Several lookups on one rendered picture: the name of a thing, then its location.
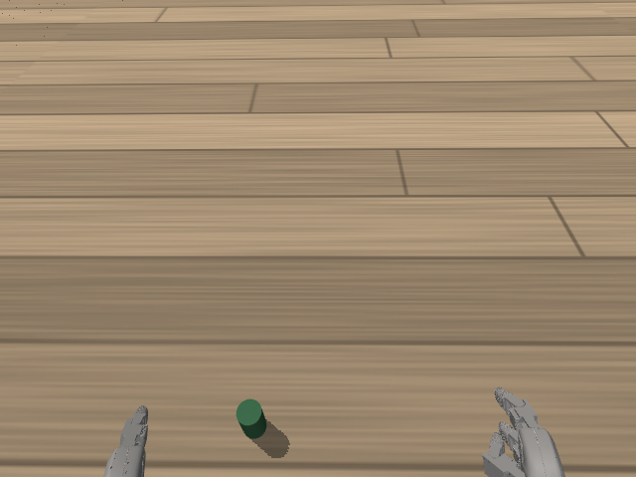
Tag can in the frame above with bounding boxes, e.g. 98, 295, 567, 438
237, 399, 266, 439

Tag left robot hand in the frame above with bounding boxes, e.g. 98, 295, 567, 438
103, 405, 148, 477

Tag right robot hand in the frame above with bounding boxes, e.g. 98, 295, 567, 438
482, 388, 565, 477

